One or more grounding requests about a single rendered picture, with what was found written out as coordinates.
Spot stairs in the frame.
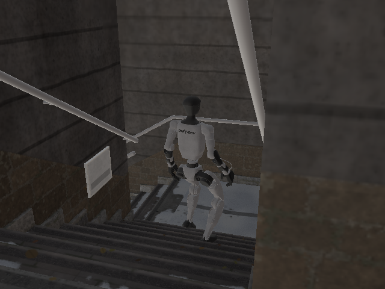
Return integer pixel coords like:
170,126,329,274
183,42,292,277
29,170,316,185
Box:
0,219,256,289
131,184,168,220

